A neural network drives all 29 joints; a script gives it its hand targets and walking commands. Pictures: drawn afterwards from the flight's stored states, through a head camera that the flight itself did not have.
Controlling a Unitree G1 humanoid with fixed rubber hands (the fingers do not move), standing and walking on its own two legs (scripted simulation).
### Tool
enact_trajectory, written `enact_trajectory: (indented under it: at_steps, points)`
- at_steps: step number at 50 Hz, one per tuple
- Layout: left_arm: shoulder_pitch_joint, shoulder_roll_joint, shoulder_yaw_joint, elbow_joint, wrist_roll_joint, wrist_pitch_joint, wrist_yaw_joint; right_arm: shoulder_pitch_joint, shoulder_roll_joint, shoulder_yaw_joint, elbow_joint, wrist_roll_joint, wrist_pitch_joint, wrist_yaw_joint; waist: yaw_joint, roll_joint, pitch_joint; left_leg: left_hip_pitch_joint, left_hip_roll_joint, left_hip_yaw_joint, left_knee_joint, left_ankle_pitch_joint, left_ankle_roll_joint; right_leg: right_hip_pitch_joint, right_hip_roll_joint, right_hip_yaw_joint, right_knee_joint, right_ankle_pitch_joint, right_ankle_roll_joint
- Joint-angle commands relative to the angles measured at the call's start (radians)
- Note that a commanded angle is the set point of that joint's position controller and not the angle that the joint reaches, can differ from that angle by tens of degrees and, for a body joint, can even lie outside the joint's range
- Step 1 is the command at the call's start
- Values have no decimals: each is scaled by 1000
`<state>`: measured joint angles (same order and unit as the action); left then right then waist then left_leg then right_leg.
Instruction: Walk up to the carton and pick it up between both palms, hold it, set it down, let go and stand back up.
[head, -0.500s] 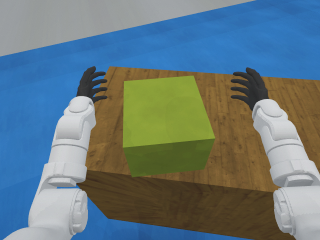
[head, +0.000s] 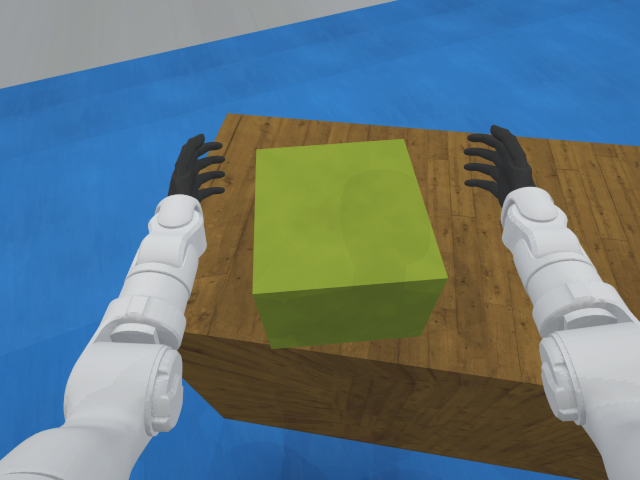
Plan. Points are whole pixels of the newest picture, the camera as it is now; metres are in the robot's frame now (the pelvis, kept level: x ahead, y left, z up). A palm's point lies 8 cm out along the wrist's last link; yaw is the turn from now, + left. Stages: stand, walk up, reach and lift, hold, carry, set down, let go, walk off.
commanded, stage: reach and lift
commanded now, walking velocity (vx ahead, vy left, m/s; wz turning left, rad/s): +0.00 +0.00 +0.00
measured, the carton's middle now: (338, 242) +0.42 +0.04 +0.00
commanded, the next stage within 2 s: none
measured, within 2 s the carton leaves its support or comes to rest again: neither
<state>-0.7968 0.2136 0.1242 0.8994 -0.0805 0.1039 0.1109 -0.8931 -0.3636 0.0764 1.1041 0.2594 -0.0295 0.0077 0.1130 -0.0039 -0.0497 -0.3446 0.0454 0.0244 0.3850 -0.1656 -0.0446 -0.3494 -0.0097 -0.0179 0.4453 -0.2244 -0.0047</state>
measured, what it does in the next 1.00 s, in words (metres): stands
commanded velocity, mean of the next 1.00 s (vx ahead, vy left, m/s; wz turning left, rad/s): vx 0.00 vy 0.00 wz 0.00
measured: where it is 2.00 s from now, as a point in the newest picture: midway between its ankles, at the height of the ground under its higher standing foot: outside the picture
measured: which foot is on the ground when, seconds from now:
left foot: down 0.00-1.00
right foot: down 0.00-1.00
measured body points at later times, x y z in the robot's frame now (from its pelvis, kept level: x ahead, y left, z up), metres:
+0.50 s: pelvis +0.00 +0.01 -0.01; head +0.09 +0.00 +0.43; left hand +0.42 +0.23 +0.04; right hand +0.47 -0.17 +0.05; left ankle +0.01 +0.15 -0.74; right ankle -0.01 -0.11 -0.74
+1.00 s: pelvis +0.00 +0.01 -0.01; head +0.09 -0.01 +0.43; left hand +0.41 +0.21 +0.03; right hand +0.47 -0.12 +0.04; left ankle +0.01 +0.15 -0.74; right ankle -0.01 -0.11 -0.74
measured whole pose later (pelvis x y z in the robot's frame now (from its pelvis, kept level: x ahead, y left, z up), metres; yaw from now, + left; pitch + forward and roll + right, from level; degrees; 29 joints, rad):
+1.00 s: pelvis +0.00 +0.01 -0.01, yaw -1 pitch +21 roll -1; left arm -0.78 0.06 0.23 1.13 -0.12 -0.29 0.13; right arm -0.89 -0.19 -0.05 1.24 0.16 -0.28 -0.02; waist 0.13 0.03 -0.21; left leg -0.67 0.07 0.02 0.47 -0.17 -0.04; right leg -0.64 0.01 -0.02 0.45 -0.18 0.00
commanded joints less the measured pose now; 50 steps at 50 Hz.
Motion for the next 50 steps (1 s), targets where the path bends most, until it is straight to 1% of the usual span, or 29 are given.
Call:
enact_trajectory:
  at_steps: [1, 2, 3, 4, 5, 6, 8, 10, 13, 15, 17, 19, 20, 21, 23, 24, 25, 27, 28, 30, 32, 34, 35, 39, 41, 43, 46, 49, 50]
  points:
    - [-382, 85, -24, -39, -98, -211, -5, -462, -115, 43, -14, 136, -144, 24, 35, -14, -746, 116, -44, 46, 118, 499, -25, 56, 79, -13, -40, 403, 19]
    - [-385, 71, -45, -6, -104, -232, -1, -456, -110, 31, 32, 127, -152, 27, 20, 0, -735, 112, -38, 39, 119, 465, -30, 5, 80, -21, -48, 334, 13]
    - [-400, 67, -59, 66, -114, -252, -4, -455, -110, 34, 93, 125, -151, 34, 19, 2, -688, 93, -35, 40, 121, 426, -27, -52, 76, -22, -55, 248, 7]
    - [-396, 67, -63, 99, -123, -275, -4, -454, -103, 42, 110, 125, -155, 37, 26, -3, -695, 85, -32, 43, 118, 398, -26, -62, 74, -20, -57, 224, 7]
    - [-411, 61, -88, 95, -152, -304, 0, -473, -108, 47, 81, 131, -173, 39, 21, -25, -739, 69, -27, 40, 126, 390, -26, -75, 75, -26, -44, 226, 12]
    - [-424, 65, -91, 98, -162, -328, 5, -489, -108, 55, 63, 132, -182, 43, 31, -33, -757, 50, -25, 40, 130, 365, -25, -90, 73, -25, -30, 200, 14]
    - [-438, 66, -100, 84, -188, -368, 13, -501, -113, 52, 34, 139, -212, 44, 31, -22, -814, 33, -27, 42, 157, 414, -34, -98, 71, -27, -6, 248, 15]
    - [-438, 62, -105, 138, -195, -386, 15, -504, -117, 60, 67, 142, -219, 48, 33, -38, -824, -7, -24, 39, 164, 385, -32, -110, 67, -22, 7, 224, 17]
    - [-407, 53, -112, 174, -182, -387, 18, -478, -129, 54, 113, 130, -219, 52, 35, -17, -804, -12, -15, 35, 159, 352, -31, -146, 63, -27, 4, 188, 15]
    - [-404, 42, -104, 160, -191, -395, 11, -482, -119, 71, 82, 137, -228, 52, 47, -35, -803, -22, -22, 43, 167, 373, -28, -125, 59, -27, 16, 226, 22]
    - [-404, 33, -104, 151, -185, -398, 10, -482, -116, 61, 77, 135, -231, 51, 35, -31, -821, -34, -21, 41, 168, 373, -31, -123, 58, -30, 17, 231, 24]
    - [-395, 33, -77, 125, -175, -409, 13, -484, -102, 48, 18, 117, -249, 46, 45, -53, -891, -39, -22, 43, 178, 410, -29, -89, 59, -27, 22, 295, 22]
    - [-401, 25, -88, 103, -174, -412, 12, -481, -109, 37, 21, 118, -255, 45, 32, -26, -910, -32, -24, 38, 178, 419, -35, -93, 59, -31, 30, 316, 23]
    - [-382, -13, -88, 92, -171, -418, 8, -478, -75, 40, 12, 110, -259, 45, 33, -46, -913, -26, -24, 43, 180, 435, -33, -78, 61, -29, 29, 336, 23]
    - [-366, -30, -77, 95, -148, -419, 6, -462, -56, 32, 14, 97, -263, 41, 23, -50, -910, -33, -22, 40, 177, 448, -31, -50, 58, -26, 31, 394, 31]
    - [-361, -35, -59, 89, -138, -425, 5, -466, -48, 33, -4, 92, -270, 42, 32, -47, -914, -32, -23, 44, 176, 461, -33, -31, 59, -23, 30, 414, 32]
    - [-371, -55, -58, 65, -127, -430, 6, -462, -28, 22, 5, 78, -273, 40, 26, -37, -930, -36, -20, 40, 171, 466, -35, -27, 57, -22, 30, 431, 35]
    - [-344, -53, -20, 94, -89, -430, -2, -448, -4, 16, 18, 56, -278, 31, 31, -53, -887, -67, -29, 48, 164, 449, -27, 14, 50, -12, 29, 466, 41]
    - [-344, -65, -11, 81, -67, -430, -1, -448, 1, -7, 18, 40, -283, 26, 16, -37, -886, -52, -25, 42, 156, 462, -33, 21, 56, -18, 22, 480, 37]
    - [-329, -91, 5, 62, -29, -433, 3, -443, 19, -29, 29, 14, -295, 17, 11, -25, -888, -26, -22, 40, 152, 483, -41, 25, 62, -21, 20, 494, 37]
    - [-352, -108, 14, 68, 3, -436, 9, -440, 36, -60, 43, -22, -298, 12, 4, 1, -875, -9, -21, 42, 147, 468, -48, -8, 67, -24, 7, 433, 24]
    - [-331, -126, 32, 56, 22, -441, 10, -440, 58, -67, 16, -48, -303, 2, 4, -17, -882, 1, -22, 44, 145, 476, -47, 18, 68, -18, 2, 461, 25]
    - [-344, -137, 31, 52, 28, -443, 13, -441, 68, -85, 27, -65, -299, -3, -10, -23, -872, 1, -20, 42, 144, 466, -45, 17, 69, -20, -3, 449, 25]
    - [-380, -161, 46, 65, 41, -446, 6, -470, 104, -127, -23, -139, -290, -25, -31, -56, -846, -11, -29, 51, 134, 412, -38, 34, 68, -17, -11, 408, 26]
    - [-373, -168, 53, 69, 42, -456, 4, -481, 110, -135, -72, -162, -295, -33, -25, -75, -895, -9, -32, 52, 143, 435, -36, 52, 71, -18, 1, 435, 25]
    - [-371, -194, 61, 59, 61, -458, 6, -478, 131, -155, -58, -188, -294, -38, -28, -66, -871, 9, -31, 52, 146, 458, -39, 62, 73, -17, 6, 461, 25]
    - [-374, -213, 73, 38, 108, -450, 11, -457, 145, -193, -31, -227, -297, -37, -25, -19, -861, 75, -29, 52, 149, 493, -51, 28, 82, -25, -20, 407, 11]
    - [-354, -232, 95, 19, 135, -449, 7, -444, 171, -206, -31, -255, -291, -31, -13, -25, -852, 95, -31, 60, 144, 503, -47, 61, 82, -22, -30, 411, 8]
    - [-365, -256, 85, 18, 141, -450, 2, -457, 190, -221, -38, -274, -298, -25, -21, -18, -849, 103, -31, 61, 144, 510, -51, 63, 84, -31, -30, 410, 10]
